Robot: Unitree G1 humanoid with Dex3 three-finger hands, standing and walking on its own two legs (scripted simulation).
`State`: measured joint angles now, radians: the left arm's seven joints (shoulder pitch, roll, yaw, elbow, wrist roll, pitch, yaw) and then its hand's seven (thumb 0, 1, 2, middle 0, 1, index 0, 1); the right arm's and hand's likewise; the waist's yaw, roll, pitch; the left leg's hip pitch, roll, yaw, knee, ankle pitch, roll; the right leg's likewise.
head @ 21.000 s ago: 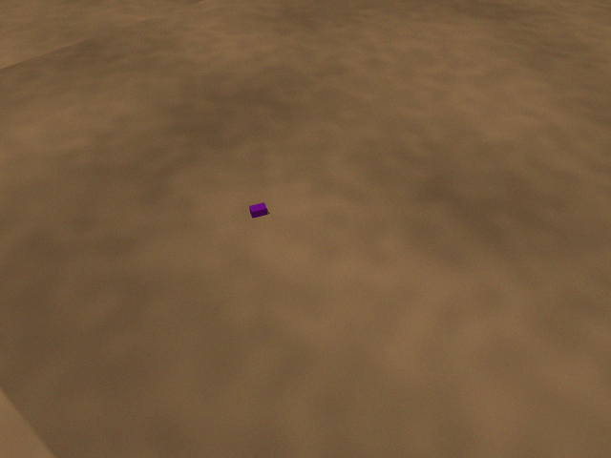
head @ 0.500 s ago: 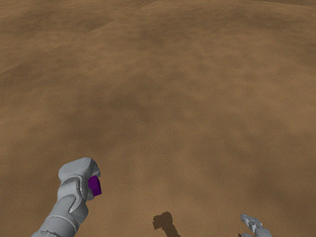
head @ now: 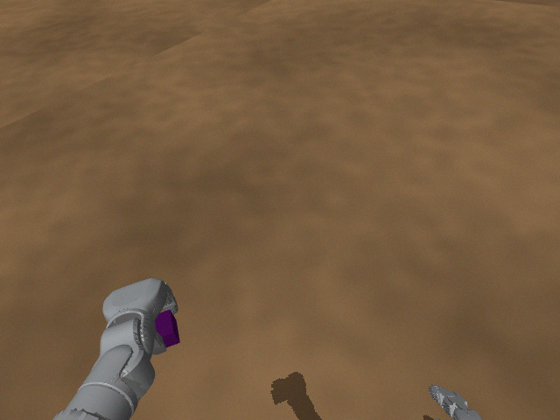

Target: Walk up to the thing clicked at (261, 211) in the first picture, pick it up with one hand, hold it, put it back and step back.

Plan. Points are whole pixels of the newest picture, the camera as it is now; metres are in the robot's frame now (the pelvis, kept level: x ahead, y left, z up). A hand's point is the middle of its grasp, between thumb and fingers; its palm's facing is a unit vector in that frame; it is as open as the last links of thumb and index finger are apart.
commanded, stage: hold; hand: left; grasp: from above
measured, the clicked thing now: (153, 333) +0.31 +0.23 -0.07
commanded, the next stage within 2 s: crouch in 0.06 s
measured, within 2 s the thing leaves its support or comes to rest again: neither
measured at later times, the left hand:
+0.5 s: hand (158, 349) +0.29 +0.22 -0.08, palm faces -0.45 -0.14 -0.88, open 7.2 cm
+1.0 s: hand (192, 363) +0.35 +0.24 -0.32, palm faces -0.38 -0.11 -0.92, open 7.2 cm
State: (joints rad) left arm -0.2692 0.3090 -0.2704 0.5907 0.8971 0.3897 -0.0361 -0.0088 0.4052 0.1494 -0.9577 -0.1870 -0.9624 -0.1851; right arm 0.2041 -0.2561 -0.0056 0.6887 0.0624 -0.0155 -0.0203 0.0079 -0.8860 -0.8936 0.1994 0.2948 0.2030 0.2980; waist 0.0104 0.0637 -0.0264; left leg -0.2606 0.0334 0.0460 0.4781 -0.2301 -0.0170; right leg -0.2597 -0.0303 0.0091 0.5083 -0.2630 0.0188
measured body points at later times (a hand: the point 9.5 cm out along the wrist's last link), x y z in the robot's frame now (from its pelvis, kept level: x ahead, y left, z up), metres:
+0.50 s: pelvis +0.00 +0.00 -0.01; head +0.03 -0.02 +0.44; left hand +0.31 +0.23 -0.03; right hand +0.14 -0.25 -0.12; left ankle +0.01 +0.13 -0.74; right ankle +0.00 -0.13 -0.74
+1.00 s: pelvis -0.06 +0.01 -0.20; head +0.11 +0.01 +0.22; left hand +0.37 +0.24 -0.27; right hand -0.02 -0.26 -0.33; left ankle +0.01 +0.13 -0.74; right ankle +0.00 -0.13 -0.74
